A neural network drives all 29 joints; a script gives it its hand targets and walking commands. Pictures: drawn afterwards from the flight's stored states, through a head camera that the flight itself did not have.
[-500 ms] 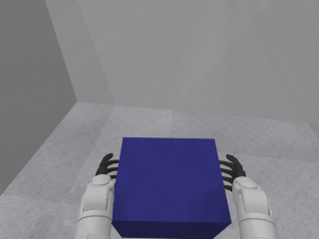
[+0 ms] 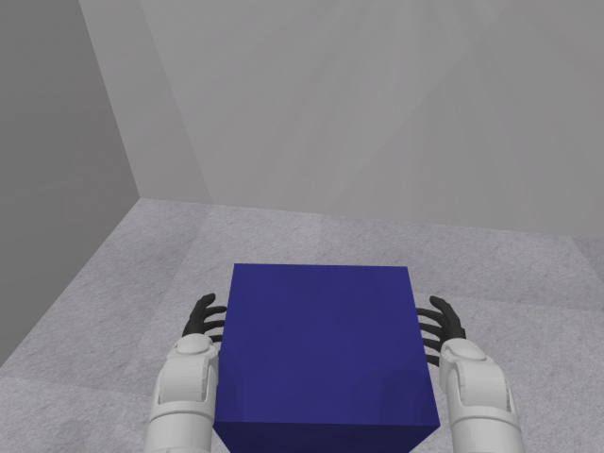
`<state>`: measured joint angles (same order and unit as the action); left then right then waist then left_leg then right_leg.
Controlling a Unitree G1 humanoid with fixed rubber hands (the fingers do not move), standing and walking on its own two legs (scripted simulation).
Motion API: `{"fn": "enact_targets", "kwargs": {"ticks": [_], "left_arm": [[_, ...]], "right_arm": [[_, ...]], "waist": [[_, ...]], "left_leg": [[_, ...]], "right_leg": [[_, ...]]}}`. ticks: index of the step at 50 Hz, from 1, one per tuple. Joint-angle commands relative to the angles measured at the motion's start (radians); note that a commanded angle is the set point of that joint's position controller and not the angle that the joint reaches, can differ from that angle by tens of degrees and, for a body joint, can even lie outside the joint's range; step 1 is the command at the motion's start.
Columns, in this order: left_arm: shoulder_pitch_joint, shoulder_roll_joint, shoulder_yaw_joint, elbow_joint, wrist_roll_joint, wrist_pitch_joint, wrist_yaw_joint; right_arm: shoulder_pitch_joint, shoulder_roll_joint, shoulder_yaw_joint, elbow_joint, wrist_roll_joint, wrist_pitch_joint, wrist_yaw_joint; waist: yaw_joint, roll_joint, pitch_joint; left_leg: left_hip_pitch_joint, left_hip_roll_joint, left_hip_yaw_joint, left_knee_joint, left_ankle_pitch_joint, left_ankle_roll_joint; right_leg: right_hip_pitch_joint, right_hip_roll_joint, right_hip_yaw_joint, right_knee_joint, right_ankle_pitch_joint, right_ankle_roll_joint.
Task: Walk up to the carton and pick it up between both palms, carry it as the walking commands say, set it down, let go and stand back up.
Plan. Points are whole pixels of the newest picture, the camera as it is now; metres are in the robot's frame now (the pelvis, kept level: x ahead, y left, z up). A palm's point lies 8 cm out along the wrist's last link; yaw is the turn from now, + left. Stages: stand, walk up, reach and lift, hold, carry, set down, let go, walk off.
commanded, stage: hold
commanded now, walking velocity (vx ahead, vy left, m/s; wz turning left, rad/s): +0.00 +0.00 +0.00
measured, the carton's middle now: (318, 361) +0.31 +0.00 -0.05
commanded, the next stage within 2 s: carry in 0.32 s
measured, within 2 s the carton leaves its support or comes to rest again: neither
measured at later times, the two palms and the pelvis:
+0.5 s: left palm (196, 351) +0.27 +0.17 +0.04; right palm (452, 350) +0.27 -0.17 +0.04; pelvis -0.03 +0.00 -0.02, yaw +1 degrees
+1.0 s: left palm out of the picture +0.10 +0.19 +0.05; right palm out of the picture +0.11 -0.15 +0.05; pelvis -0.18 +0.00 -0.03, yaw +2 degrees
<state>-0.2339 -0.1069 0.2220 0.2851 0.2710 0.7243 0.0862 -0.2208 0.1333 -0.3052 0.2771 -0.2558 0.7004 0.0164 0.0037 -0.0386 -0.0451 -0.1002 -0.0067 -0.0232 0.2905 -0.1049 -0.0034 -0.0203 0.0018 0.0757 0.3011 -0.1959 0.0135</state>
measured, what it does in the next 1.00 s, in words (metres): walks backwards: right foot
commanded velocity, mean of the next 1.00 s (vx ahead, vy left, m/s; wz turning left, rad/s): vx -0.12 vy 0.00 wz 0.00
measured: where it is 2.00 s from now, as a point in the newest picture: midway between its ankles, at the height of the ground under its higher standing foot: outside the picture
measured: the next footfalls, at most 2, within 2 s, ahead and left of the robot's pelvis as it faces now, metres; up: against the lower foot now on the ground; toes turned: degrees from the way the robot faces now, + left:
right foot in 0.96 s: -0.15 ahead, -0.11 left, +0.00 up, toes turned -3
left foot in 1.18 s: -0.11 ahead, +0.13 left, +0.01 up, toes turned +8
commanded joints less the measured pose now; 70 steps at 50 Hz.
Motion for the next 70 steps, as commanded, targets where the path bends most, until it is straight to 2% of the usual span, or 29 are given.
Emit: {"fn": "enact_targets", "kwargs": {"ticks": [1,15,16,20,22,25,26,28,29,31,33,34,35,36,37,38,41,45,47,49,50,51,54,57,58,60,62,64,70], "left_arm": [[-0.574,-0.965,-0.572,-0.094,-0.306,-0.063,-0.426],[-0.582,-0.963,-0.574,-0.103,-0.308,-0.064,-0.422],[-0.603,-0.973,-0.632,-0.146,-0.344,-0.058,-0.416],[-0.609,-0.984,-0.656,-0.218,-0.411,0.0,-0.391],[-0.637,-0.98,-0.674,-0.251,-0.446,0.057,-0.381],[-0.622,-0.956,-0.662,-0.266,-0.464,0.142,-0.367],[-0.661,-0.954,-0.679,-0.309,-0.487,0.173,-0.364],[-0.693,-0.957,-0.695,-0.341,-0.51,0.229,-0.349],[-0.687,-0.949,-0.689,-0.351,-0.51,0.257,-0.34],[-0.713,-0.956,-0.706,-0.435,-0.543,0.313,-0.322],[-0.738,-0.957,-0.724,-0.513,-0.577,0.365,-0.301],[-0.729,-0.961,-0.723,-0.518,-0.587,0.389,-0.291],[-0.711,-0.955,-0.73,-0.517,-0.6,0.408,-0.283],[-0.715,-0.961,-0.737,-0.529,-0.615,0.424,-0.286],[-0.724,-0.987,-0.75,-0.526,-0.632,0.43,-0.294],[-0.737,-1.003,-0.755,-0.523,-0.656,0.439,-0.301],[-0.703,-1.02,-0.754,-0.53,-0.682,0.455,-0.312],[-0.675,-1.012,-0.756,-0.553,-0.68,0.47,-0.301],[-0.662,-1.004,-0.75,-0.543,-0.669,0.472,-0.302],[-0.621,-1.003,-0.746,-0.531,-0.65,0.472,-0.306],[-0.599,-1.013,-0.737,-0.502,-0.614,0.46,-0.308],[-0.606,-1.034,-0.73,-0.488,-0.595,0.457,-0.31],[-0.635,-1.024,-0.731,-0.517,-0.581,0.473,-0.311],[-0.602,-0.974,-0.701,-0.503,-0.547,0.473,-0.295],[-0.575,-0.965,-0.687,-0.48,-0.536,0.474,-0.291],[-0.556,-0.957,-0.68,-0.463,-0.529,0.477,-0.283],[-0.573,-0.968,-0.69,-0.45,-0.539,0.485,-0.288],[-0.612,-0.987,-0.699,-0.451,-0.556,0.486,-0.294],[-0.692,-1.014,-0.726,-0.451,-0.623,0.489,-0.314]], "right_arm": [[-0.623,0.879,0.639,-0.078,0.287,-0.052,0.338],[-0.636,0.869,0.64,-0.092,0.29,-0.053,0.342],[-0.668,0.883,0.679,-0.119,0.321,-0.05,0.324],[-0.677,0.905,0.753,-0.206,0.372,0.023,0.298],[-0.669,0.909,0.765,-0.217,0.399,0.08,0.282],[-0.682,0.922,0.785,-0.264,0.441,0.173,0.267],[-0.706,0.924,0.791,-0.303,0.461,0.2,0.261],[-0.764,0.943,0.816,-0.349,0.516,0.256,0.255],[-0.779,0.95,0.822,-0.365,0.539,0.281,0.252],[-0.783,0.966,0.847,-0.427,0.582,0.332,0.244],[-0.766,0.971,0.845,-0.469,0.609,0.383,0.233],[-0.755,0.952,0.823,-0.47,0.612,0.404,0.229],[-0.709,0.939,0.81,-0.457,0.605,0.426,0.225],[-0.703,0.937,0.802,-0.467,0.594,0.439,0.217],[-0.701,0.937,0.797,-0.495,0.583,0.45,0.211],[-0.716,0.933,0.792,-0.525,0.58,0.458,0.205],[-0.72,0.932,0.784,-0.586,0.572,0.478,0.187],[-0.648,0.942,0.771,-0.577,0.559,0.496,0.184],[-0.622,0.946,0.779,-0.557,0.548,0.498,0.186],[-0.568,0.948,0.79,-0.525,0.543,0.498,0.191],[-0.623,0.954,0.835,-0.565,0.564,0.5,0.203],[-0.693,0.97,0.867,-0.592,0.592,0.498,0.21],[-0.721,0.995,0.881,-0.57,0.621,0.498,0.221],[-0.704,0.978,0.893,-0.51,0.639,0.516,0.231],[-0.715,0.973,0.895,-0.492,0.645,0.523,0.232],[-0.709,0.966,0.885,-0.468,0.648,0.53,0.237],[-0.677,0.952,0.855,-0.444,0.636,0.525,0.24],[-0.71,0.969,0.837,-0.448,0.629,0.527,0.24],[-0.712,0.982,0.798,-0.435,0.597,0.521,0.225]], "waist": [[-0.004,0.033,-0.303],[-0.005,0.023,-0.303],[-0.016,0.099,-0.402],[0.004,0.066,-0.488],[0.004,0.055,-0.476],[0.011,-0.039,-0.441],[0.01,-0.075,-0.437],[0.01,-0.193,-0.4],[0.011,-0.193,-0.381],[-0.006,-0.123,-0.378],[-0.022,-0.007,-0.442],[-0.025,0.227,-0.472],[-0.026,0.365,-0.486],[-0.017,0.298,-0.497],[-0.017,0.179,-0.455],[-0.019,0.14,-0.428],[-0.015,0.165,-0.457],[-0.022,0.245,-0.485],[-0.016,0.208,-0.51],[-0.021,0.063,-0.49],[-0.011,-0.112,-0.422],[0.001,-0.157,-0.349],[-0.008,-0.01,-0.322],[-0.013,-0.058,-0.341],[-0.007,-0.071,-0.383],[0.001,-0.026,-0.432],[-0.002,0.042,-0.381],[-0.007,0.064,-0.321],[-0.017,0.066,-0.304]], "left_leg": [[0.244,-0.079,-0.019,0.006,0.158,-0.017],[0.239,-0.079,-0.025,0.003,0.158,-0.017],[0.1,0.169,-0.081,0.164,0.389,0.033],[-0.031,0.188,-0.075,0.34,0.692,0.058],[-0.135,0.166,-0.081,0.363,0.59,0.05],[-0.285,0.115,-0.044,0.446,0.328,0.029],[-0.324,0.076,-0.006,0.494,0.196,0.018],[-0.336,0.014,0.073,0.614,-0.294,0.017],[-0.33,0.02,0.07,0.664,-0.361,0.019],[-0.302,0.038,0.059,0.566,-0.3,0.03],[-0.121,0.078,0.009,0.294,-0.113,0.053],[-0.021,0.265,-0.236,0.139,0.114,0.103],[-0.02,0.456,-0.408,0.086,0.233,0.198],[-0.104,0.434,-0.389,0.056,0.012,0.223],[-0.168,0.358,-0.336,0.034,-0.134,0.19],[-0.213,0.333,-0.295,0.014,-0.225,0.172],[-0.168,0.277,-0.167,0.005,-0.284,0.128],[-0.079,0.284,-0.169,-0.035,-0.313,0.116],[-0.043,0.23,-0.103,-0.012,-0.271,0.059],[-0.185,0.178,-0.049,0.08,-0.165,0.002],[-0.248,0.08,0.062,0.183,-0.181,-0.034],[-0.246,0.063,0.085,0.395,-0.21,-0.02],[-0.334,0.082,0.041,0.478,-0.173,0.009],[-0.3,0.077,0.062,0.221,-0.101,0.004],[-0.24,0.106,0.043,0.208,-0.043,0.011],[-0.165,0.164,-0.001,0.263,0.154,0.022],[-0.255,0.173,-0.032,0.184,-0.016,0.026],[-0.299,0.172,-0.048,0.115,-0.235,0.028],[-0.267,0.145,-0.035,0.096,-0.351,0.033]], "right_leg": [[-0.116,0.085,0.001,-0.063,0.13,-0.027],[-0.118,0.082,0.003,-0.064,0.123,-0.027],[-0.139,-0.11,-0.066,0.18,0.118,-0.02],[-0.16,-0.102,-0.037,0.331,0.324,-0.028],[-0.141,-0.105,-0.022,0.318,0.342,-0.046],[-0.134,-0.192,0.064,0.327,0.527,-0.11],[-0.132,-0.235,0.106,0.302,0.575,-0.138],[-0.239,-0.34,0.185,0.239,0.652,-0.211],[-0.285,-0.36,0.198,0.218,0.634,-0.228],[-0.308,-0.313,0.129,0.263,0.576,-0.192],[-0.412,-0.186,0.001,0.398,0.209,-0.095],[-0.536,-0.06,-0.095,0.563,-0.153,-0.025],[-0.598,0.009,-0.124,0.761,-0.428,0.002],[-0.519,-0.023,-0.062,0.805,-0.415,-0.017],[-0.493,-0.021,-0.072,0.837,-0.344,-0.015],[-0.487,-0.018,-0.095,0.837,-0.306,-0.016],[-0.436,0.0,-0.144,0.677,-0.277,-0.006],[-0.329,0.048,-0.191,0.391,-0.355,-0.018],[-0.195,0.052,-0.234,0.115,-0.26,-0.025],[-0.047,-0.105,-0.052,0.055,-0.269,-0.054],[-0.172,-0.221,0.102,0.033,-0.364,-0.109],[-0.343,-0.297,0.17,-0.039,-0.401,-0.156],[-0.261,-0.296,0.054,0.054,-0.028,-0.147],[-0.167,-0.222,-0.046,0.191,0.335,-0.112],[-0.174,-0.206,-0.049,0.219,0.342,-0.098],[-0.216,-0.178,-0.047,0.227,0.228,-0.067],[-0.227,-0.15,-0.087,0.174,-0.08,-0.054],[-0.283,-0.14,-0.064,0.15,-0.221,-0.055],[-0.382,-0.121,-0.049,0.116,-0.341,-0.048]]}}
